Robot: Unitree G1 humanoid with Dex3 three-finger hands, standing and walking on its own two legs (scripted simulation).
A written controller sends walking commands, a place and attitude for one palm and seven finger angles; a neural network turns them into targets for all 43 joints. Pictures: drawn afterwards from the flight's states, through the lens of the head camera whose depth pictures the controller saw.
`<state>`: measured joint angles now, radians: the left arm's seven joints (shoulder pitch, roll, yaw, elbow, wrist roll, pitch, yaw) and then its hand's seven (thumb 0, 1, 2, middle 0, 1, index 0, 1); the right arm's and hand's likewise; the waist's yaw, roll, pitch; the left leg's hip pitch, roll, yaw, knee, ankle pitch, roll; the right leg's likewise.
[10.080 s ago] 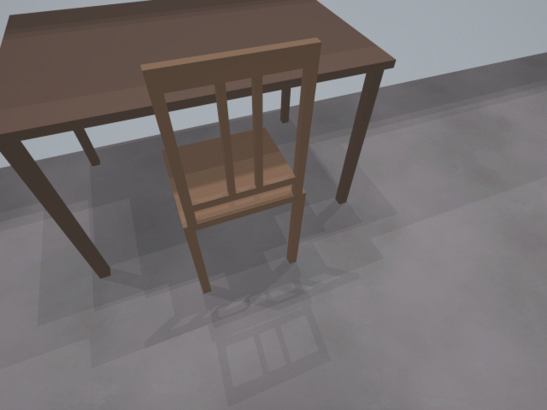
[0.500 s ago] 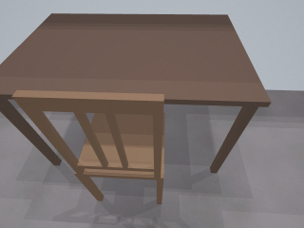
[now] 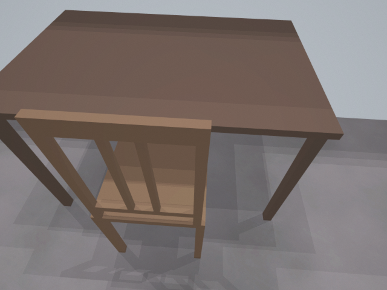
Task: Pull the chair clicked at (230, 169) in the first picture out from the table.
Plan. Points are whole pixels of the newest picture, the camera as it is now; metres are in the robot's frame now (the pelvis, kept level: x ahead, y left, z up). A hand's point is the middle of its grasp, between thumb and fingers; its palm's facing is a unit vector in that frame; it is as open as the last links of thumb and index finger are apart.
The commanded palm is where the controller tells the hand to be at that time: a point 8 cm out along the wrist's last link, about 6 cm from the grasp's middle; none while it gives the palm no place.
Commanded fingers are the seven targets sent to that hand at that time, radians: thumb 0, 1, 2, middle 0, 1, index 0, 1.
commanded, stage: shuffle to correct the standing spot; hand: left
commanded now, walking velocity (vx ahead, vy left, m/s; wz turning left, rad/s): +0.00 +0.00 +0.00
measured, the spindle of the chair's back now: (119, 179) +0.39 +0.23 -0.07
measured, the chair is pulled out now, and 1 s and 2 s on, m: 0.00 0.00 0.00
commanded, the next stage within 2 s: come to a stop and stand still in 0.16 s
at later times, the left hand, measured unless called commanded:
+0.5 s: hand out of the picture +0.00 +0.22 -0.18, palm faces -0.02 -0.97 -0.23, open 7.3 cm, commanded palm none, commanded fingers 0.00 0.90 0.90 -0.20 -0.30 -0.20 -0.30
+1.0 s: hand out of the picture +0.02 +0.20 -0.18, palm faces +0.02 -0.97 -0.24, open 7.3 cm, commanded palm none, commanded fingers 0.00 0.90 0.90 -0.20 -0.30 -0.20 -0.30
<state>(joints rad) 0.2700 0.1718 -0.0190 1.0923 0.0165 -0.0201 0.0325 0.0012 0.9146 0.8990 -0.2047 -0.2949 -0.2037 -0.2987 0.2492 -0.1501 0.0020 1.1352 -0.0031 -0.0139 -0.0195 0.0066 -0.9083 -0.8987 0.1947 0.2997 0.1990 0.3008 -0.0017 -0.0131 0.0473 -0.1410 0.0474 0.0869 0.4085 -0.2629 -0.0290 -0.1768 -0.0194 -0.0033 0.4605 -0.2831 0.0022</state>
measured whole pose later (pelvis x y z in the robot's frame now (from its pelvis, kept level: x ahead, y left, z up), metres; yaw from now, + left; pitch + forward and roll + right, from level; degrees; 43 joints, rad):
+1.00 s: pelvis +0.02 +0.02 -0.01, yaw +1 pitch +1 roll +1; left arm 0.30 0.14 -0.02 1.09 0.02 -0.03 0.04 0.00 0.91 0.90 -0.20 -0.29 -0.20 -0.30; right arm 0.27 -0.18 0.00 1.07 -0.01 -0.02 -0.03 0.02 -0.93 -0.90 0.20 0.30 0.20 0.30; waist -0.01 0.04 0.01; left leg -0.18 0.01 0.08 0.53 -0.36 0.00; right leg -0.20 -0.05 0.00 0.57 -0.38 0.03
